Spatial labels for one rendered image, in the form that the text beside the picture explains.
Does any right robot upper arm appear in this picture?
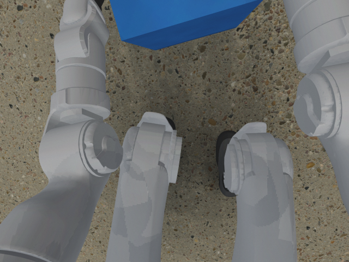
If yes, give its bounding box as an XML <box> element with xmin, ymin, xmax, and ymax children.
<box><xmin>293</xmin><ymin>62</ymin><xmax>349</xmax><ymax>215</ymax></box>

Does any carton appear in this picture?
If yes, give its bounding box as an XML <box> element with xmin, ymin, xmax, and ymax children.
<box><xmin>110</xmin><ymin>0</ymin><xmax>263</xmax><ymax>50</ymax></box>

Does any left robot thigh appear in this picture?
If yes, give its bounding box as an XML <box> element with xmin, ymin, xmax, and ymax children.
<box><xmin>105</xmin><ymin>122</ymin><xmax>182</xmax><ymax>262</ymax></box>

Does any robot left forearm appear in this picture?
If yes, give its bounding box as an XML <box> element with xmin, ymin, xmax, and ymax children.
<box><xmin>42</xmin><ymin>0</ymin><xmax>111</xmax><ymax>138</ymax></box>

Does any robot right forearm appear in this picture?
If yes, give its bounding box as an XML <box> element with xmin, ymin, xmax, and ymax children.
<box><xmin>283</xmin><ymin>0</ymin><xmax>349</xmax><ymax>74</ymax></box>

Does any right robot foot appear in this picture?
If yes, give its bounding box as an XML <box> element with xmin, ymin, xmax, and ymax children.
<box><xmin>216</xmin><ymin>130</ymin><xmax>236</xmax><ymax>197</ymax></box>

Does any left robot upper arm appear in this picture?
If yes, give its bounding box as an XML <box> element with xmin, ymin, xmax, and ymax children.
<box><xmin>0</xmin><ymin>119</ymin><xmax>123</xmax><ymax>262</ymax></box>

